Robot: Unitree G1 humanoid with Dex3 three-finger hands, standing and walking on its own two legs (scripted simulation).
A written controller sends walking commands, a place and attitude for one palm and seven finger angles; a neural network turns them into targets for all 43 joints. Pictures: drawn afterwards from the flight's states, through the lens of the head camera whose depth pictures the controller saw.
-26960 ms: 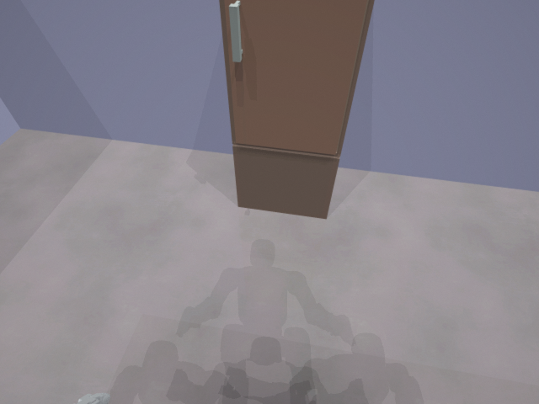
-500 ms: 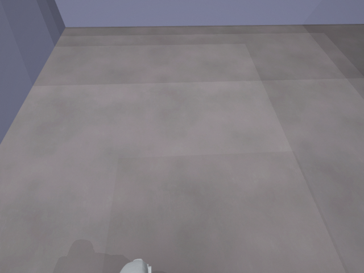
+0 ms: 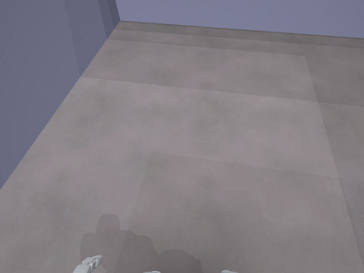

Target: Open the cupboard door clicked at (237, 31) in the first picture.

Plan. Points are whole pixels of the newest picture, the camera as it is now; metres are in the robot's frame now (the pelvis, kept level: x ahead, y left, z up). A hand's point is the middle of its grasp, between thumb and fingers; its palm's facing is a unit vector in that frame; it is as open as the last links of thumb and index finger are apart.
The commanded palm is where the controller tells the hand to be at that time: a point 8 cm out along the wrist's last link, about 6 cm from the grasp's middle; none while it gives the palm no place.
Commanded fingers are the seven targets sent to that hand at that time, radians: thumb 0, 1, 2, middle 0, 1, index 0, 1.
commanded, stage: turn to face it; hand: left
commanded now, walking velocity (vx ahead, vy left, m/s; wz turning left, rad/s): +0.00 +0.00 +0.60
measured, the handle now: out of the picture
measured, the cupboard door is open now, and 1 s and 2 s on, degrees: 45 45 45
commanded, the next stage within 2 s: none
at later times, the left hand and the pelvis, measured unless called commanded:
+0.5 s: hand out of the picture +0.02 +0.19 -0.18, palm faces +0.37 -0.89 -0.27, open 7.4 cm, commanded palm none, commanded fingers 0.00 0.90 0.90 -0.20 -0.30 -0.20 -0.30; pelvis +0.06 -0.03 -0.01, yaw +21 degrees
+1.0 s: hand out of the picture +0.06 +0.12 -0.15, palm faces +0.63 -0.74 -0.25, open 7.3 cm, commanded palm none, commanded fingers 0.00 0.90 0.90 -0.20 -0.30 -0.20 -0.30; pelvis +0.12 -0.08 +0.00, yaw +40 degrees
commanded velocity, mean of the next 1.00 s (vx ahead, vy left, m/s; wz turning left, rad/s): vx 0.00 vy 0.00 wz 0.60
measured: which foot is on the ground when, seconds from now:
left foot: down 0.00-0.04, up 0.06-0.38, down 0.40-0.72, up 0.74-1.00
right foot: up 0.00-0.02, down 0.04-0.40, up 0.42-0.72, down 0.74-1.00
